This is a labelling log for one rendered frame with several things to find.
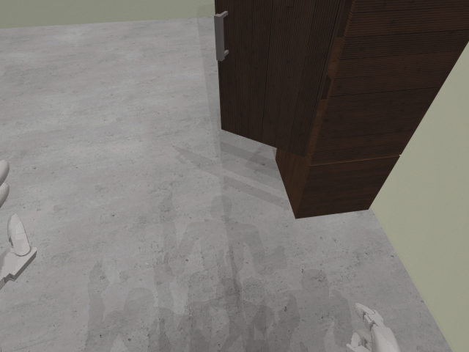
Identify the handle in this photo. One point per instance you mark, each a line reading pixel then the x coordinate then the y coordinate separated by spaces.
pixel 219 36

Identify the cupboard door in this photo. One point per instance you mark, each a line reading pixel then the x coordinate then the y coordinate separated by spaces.
pixel 271 81

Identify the right robot hand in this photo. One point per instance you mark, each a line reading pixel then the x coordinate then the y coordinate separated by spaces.
pixel 382 338

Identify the left robot hand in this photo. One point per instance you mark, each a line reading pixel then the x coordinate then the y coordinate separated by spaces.
pixel 15 259

